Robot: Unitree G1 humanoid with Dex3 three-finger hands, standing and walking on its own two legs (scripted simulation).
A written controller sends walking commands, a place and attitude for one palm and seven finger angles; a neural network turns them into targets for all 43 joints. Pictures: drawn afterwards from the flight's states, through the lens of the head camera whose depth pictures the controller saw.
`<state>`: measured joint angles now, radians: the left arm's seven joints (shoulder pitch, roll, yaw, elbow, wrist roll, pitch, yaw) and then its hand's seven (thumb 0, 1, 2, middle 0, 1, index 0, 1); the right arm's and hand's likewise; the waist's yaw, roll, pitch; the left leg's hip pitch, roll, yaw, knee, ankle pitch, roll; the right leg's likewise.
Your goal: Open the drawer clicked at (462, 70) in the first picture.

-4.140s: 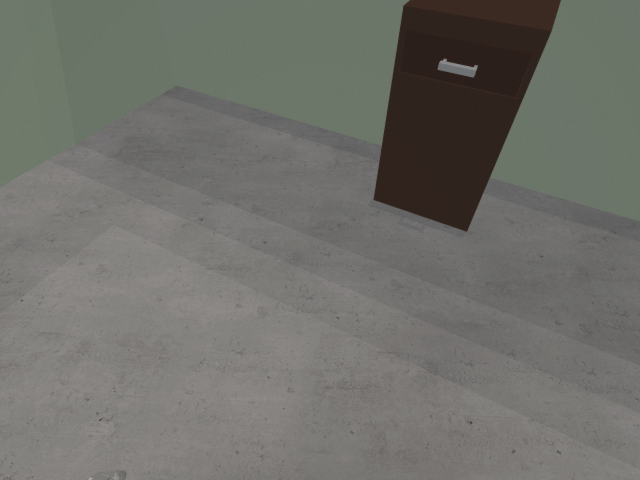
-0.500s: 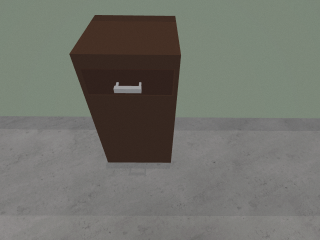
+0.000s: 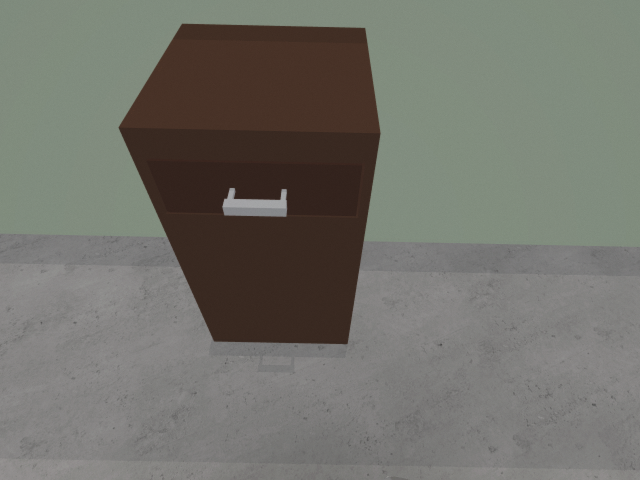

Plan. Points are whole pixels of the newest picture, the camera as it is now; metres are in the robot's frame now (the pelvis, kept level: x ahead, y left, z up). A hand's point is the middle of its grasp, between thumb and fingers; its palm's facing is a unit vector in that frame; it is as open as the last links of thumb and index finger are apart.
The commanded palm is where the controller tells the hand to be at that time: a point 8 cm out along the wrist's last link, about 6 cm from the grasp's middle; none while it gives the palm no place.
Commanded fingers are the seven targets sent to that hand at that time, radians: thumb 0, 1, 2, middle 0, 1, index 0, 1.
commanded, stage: take the last steps up to it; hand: left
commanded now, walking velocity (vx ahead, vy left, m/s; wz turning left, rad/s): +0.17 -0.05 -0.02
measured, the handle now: (256, 200) +0.61 +0.15 -0.06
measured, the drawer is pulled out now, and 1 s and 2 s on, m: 0.00 0.00 0.00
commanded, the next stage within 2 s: come to a stop and stand still in 0.04 s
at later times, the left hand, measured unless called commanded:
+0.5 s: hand out of the picture +0.15 +0.15 -0.17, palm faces +0.07 -0.97 -0.23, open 7.3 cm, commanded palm none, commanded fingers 0.00 0.90 0.90 -0.20 -0.30 -0.20 -0.30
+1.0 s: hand out of the picture +0.14 +0.16 -0.17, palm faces +0.00 -0.97 -0.25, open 7.4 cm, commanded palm none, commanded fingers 0.00 0.90 0.90 -0.20 -0.30 -0.20 -0.30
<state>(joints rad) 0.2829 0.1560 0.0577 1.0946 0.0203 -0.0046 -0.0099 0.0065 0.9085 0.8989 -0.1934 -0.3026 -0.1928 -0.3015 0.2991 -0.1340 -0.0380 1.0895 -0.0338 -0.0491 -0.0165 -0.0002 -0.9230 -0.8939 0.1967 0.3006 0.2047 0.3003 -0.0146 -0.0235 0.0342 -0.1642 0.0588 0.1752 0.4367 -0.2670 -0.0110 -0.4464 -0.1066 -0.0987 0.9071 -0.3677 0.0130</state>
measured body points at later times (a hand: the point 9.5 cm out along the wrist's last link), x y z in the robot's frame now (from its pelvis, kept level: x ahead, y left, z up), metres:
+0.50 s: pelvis +0.11 -0.03 +0.00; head +0.16 -0.04 +0.45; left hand +0.15 +0.20 -0.15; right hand +0.20 -0.28 -0.15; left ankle +0.13 +0.09 -0.70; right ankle +0.10 -0.12 -0.74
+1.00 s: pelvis +0.09 -0.04 +0.00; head +0.10 -0.05 +0.45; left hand +0.14 +0.21 -0.15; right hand +0.13 -0.28 -0.16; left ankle +0.13 +0.09 -0.74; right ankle +0.05 -0.16 -0.74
